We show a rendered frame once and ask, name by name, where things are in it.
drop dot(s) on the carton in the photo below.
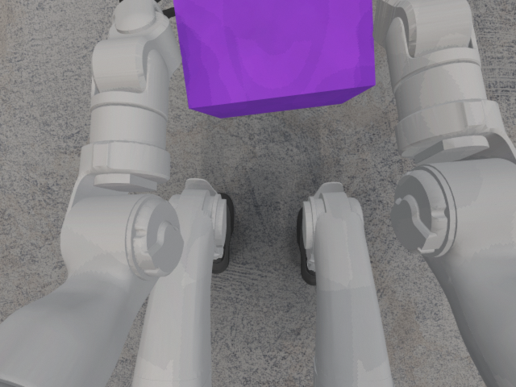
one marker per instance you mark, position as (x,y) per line
(243,57)

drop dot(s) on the right robot forearm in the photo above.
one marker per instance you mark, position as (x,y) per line
(435,73)

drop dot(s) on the left robot forearm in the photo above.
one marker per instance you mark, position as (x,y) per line
(129,105)

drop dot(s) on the robot left thigh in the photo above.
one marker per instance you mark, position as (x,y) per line
(175,346)

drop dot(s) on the robot thigh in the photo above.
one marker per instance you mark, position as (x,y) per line
(350,348)
(175,346)

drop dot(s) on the left robot upper arm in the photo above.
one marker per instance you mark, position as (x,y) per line
(115,248)

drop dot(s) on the left robot hand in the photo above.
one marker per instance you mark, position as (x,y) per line
(169,12)

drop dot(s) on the right robot upper arm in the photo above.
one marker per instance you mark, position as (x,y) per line
(461,216)

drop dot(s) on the robot right thigh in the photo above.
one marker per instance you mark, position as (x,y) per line
(350,348)

